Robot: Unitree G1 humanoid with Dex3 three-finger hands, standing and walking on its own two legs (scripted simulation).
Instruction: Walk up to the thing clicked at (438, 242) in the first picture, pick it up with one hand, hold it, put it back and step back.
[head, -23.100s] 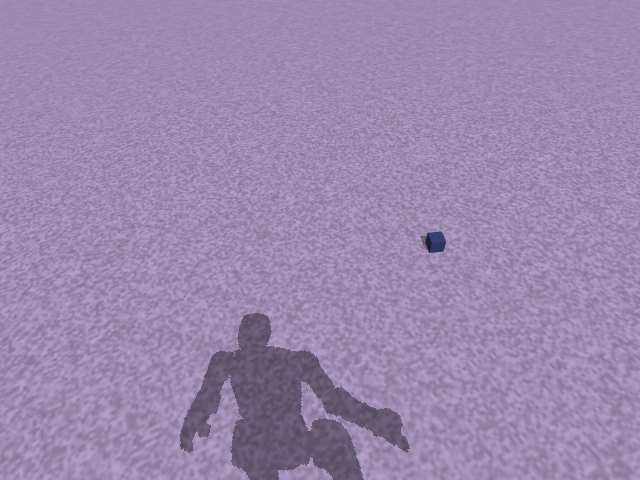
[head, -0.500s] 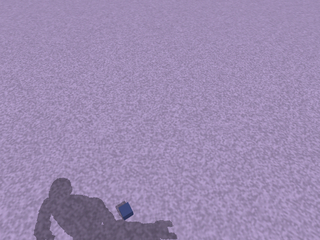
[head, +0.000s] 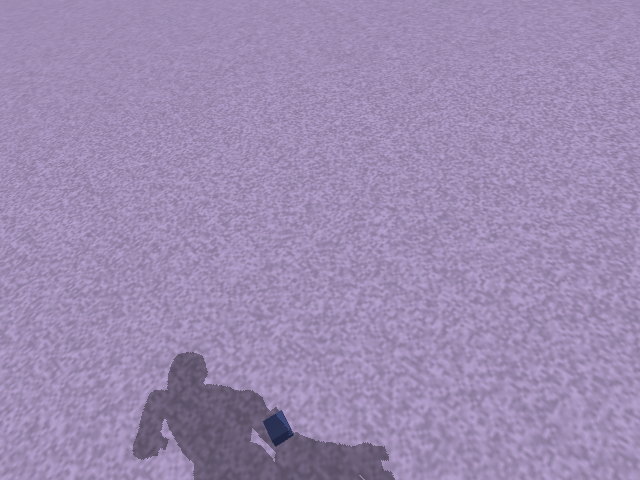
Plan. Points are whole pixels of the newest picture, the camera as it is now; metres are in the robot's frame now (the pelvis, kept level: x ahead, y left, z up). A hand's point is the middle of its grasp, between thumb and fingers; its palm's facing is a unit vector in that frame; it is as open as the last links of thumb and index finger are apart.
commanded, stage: walk up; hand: left
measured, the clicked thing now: (278, 428) +0.43 +0.24 -0.73
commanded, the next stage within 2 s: stand in 0.06 s
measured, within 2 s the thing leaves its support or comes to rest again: neither
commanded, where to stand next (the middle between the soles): +0.06 +0.06 m, yaw -4 degrees
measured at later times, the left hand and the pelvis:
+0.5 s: hand out of the picture +0.06 +0.26 -0.14, palm faces -0.02 -0.94 -0.33, open 7.4 cm; pelvis +0.00 +0.01 +0.02, yaw +0 degrees
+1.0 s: hand out of the picture +0.09 +0.25 -0.13, palm faces -0.03 -0.94 -0.35, open 7.4 cm; pelvis +0.00 +0.00 +0.02, yaw +0 degrees
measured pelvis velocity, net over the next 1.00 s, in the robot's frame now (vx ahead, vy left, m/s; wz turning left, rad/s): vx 0.00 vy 0.00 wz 0.00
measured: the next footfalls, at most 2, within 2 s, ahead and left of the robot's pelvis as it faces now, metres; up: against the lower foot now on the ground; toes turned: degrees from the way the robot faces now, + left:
left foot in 0.06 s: +0.06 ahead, +0.15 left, +0.00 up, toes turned -1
